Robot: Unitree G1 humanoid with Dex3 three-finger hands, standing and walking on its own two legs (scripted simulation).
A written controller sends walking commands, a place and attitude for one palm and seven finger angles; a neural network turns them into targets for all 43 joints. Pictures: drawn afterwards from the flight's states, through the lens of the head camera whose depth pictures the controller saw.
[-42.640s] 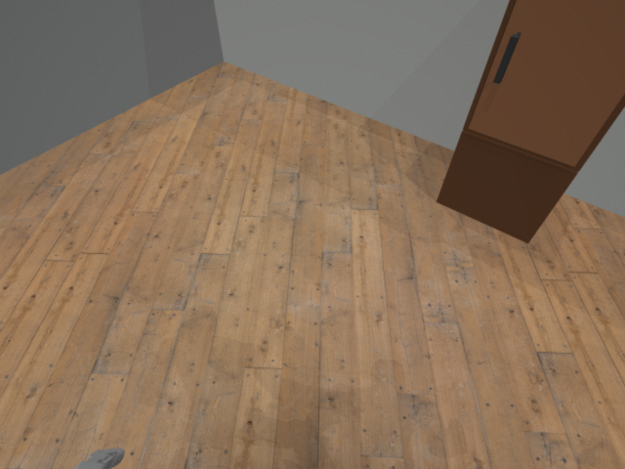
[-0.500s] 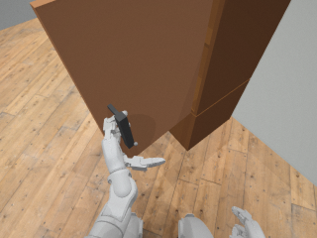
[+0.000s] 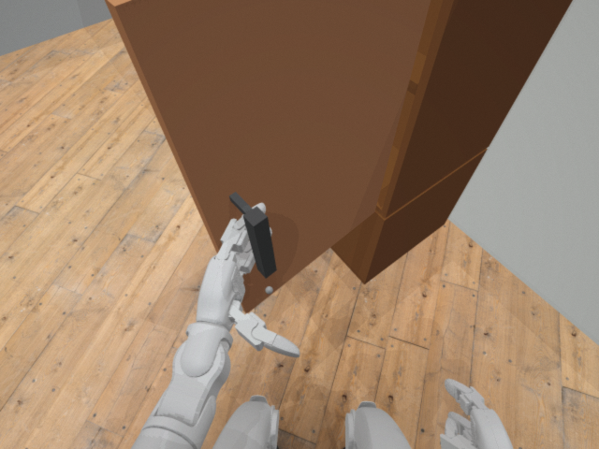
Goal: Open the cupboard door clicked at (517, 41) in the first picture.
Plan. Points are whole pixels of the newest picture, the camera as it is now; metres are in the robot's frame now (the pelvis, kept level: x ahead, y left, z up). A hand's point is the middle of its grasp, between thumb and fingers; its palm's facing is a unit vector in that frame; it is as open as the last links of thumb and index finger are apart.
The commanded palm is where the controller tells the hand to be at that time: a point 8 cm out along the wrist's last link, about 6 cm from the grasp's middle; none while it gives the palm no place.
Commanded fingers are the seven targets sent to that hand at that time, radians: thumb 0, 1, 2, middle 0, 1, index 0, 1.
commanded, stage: slide the hand sideways off the handle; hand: left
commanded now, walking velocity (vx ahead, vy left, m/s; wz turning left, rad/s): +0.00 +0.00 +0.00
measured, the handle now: (253, 237) +0.39 +0.08 +0.04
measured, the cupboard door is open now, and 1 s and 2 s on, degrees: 94 95 95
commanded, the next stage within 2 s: draw the hand back to the body in 0.94 s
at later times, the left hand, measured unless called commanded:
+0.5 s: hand (243, 328) +0.26 +0.08 +0.03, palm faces -0.11 -0.99 -0.01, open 16.3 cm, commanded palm +0.24 +0.15 +0.03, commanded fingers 0.00 -0.50 0.30 -0.15 -0.30 -0.15 -0.30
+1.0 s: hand (201, 354) +0.23 +0.13 +0.03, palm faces -0.07 -1.00 -0.03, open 16.3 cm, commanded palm +0.21 +0.19 +0.03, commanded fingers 0.00 -0.50 0.30 -0.15 -0.30 -0.15 -0.30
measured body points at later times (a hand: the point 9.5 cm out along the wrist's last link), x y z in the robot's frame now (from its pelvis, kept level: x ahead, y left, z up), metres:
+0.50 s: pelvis +0.01 +0.00 -0.01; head +0.09 +0.00 +0.43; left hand +0.26 +0.14 +0.03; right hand +0.20 -0.21 -0.10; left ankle +0.03 +0.12 -0.64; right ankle +0.03 -0.10 -0.64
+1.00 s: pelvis +0.01 -0.01 -0.02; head +0.09 -0.01 +0.42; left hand +0.23 +0.18 +0.03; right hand +0.19 -0.24 -0.11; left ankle +0.03 +0.12 -0.64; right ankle +0.03 -0.10 -0.64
